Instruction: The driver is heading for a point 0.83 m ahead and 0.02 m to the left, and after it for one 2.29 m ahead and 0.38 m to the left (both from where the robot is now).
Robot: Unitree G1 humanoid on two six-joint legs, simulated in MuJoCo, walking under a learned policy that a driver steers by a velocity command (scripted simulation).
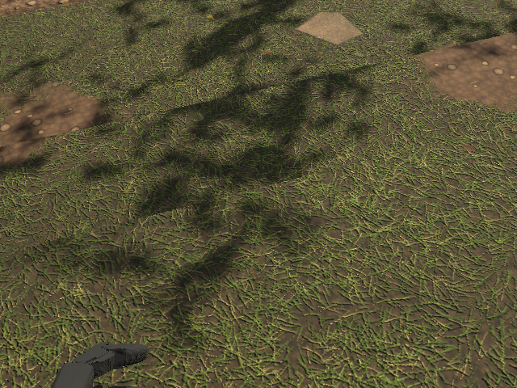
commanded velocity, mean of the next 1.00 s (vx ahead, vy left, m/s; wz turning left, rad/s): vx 0.50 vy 0.00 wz -0.18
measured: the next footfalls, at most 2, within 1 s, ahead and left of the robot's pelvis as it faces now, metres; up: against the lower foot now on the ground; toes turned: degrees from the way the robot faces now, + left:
left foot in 0.48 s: +0.33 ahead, +0.06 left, +0.00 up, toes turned -17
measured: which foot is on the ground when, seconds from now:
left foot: up 0.00-0.46, down 0.48-1.00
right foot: down 0.00-0.48, up 0.50-1.00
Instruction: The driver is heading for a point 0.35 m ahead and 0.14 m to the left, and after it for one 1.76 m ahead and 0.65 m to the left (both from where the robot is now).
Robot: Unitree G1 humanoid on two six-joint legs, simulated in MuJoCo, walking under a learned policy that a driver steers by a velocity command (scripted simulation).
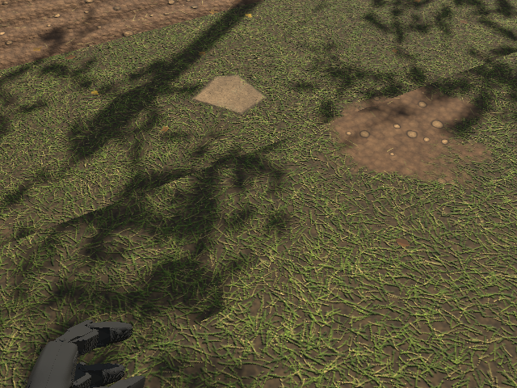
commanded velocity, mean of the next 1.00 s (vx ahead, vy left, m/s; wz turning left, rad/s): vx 0.20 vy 0.00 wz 0.57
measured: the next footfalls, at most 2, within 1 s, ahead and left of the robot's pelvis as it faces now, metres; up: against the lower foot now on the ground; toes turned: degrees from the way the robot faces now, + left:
right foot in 0.16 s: +0.27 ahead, -0.19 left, -0.19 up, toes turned +4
left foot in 0.60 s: +0.35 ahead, +0.00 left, -0.18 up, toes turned +22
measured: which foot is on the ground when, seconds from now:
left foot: down 0.00-0.14, up 0.16-0.58, down 0.60-1.00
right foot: up 0.00-0.14, down 0.16-0.60, up 0.62-1.00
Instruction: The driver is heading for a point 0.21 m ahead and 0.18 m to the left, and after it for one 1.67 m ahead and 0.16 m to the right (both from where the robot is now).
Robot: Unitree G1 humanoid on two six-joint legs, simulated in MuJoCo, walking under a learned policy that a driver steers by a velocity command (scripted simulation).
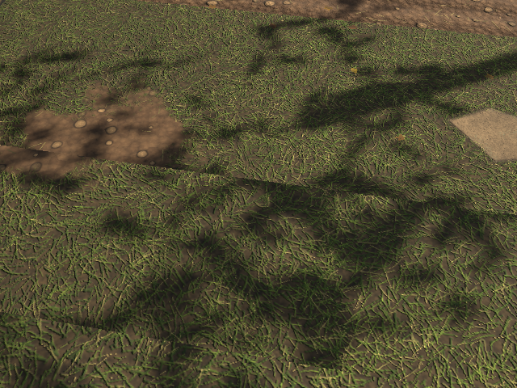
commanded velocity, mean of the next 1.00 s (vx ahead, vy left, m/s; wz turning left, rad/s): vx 0.00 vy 0.00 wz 0.44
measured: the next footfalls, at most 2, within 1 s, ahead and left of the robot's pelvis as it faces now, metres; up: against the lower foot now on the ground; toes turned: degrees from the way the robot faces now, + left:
right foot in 0.04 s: +0.05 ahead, -0.12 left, +0.00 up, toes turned +6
left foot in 0.52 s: +0.00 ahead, +0.07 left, +0.00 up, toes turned +20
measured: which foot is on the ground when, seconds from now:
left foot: down 0.00-0.04, up 0.06-0.50, down 0.52-1.00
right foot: up 0.00-0.02, down 0.04-0.52, up 0.54-0.92, down 0.94-1.00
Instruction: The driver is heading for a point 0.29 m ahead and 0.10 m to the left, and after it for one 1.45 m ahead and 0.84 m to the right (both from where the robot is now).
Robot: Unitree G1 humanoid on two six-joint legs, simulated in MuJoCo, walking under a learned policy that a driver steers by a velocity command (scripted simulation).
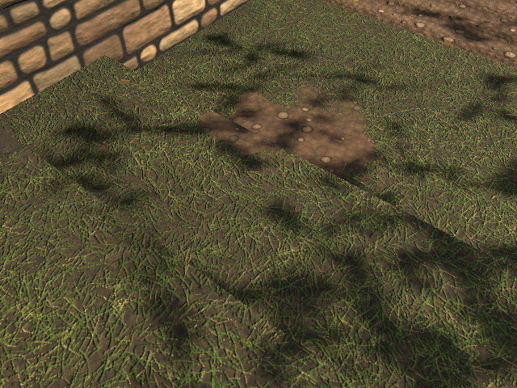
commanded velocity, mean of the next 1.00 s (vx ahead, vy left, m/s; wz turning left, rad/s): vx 0.01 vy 0.00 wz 0.46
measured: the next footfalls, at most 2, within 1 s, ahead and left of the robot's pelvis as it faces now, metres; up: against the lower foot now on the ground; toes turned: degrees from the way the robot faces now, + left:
right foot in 0.66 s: +0.06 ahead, -0.13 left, +0.00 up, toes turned +22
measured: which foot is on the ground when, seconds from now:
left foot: down 0.00-0.66, up 0.68-1.00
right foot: down 0.00-0.32, up 0.34-0.64, down 0.66-1.00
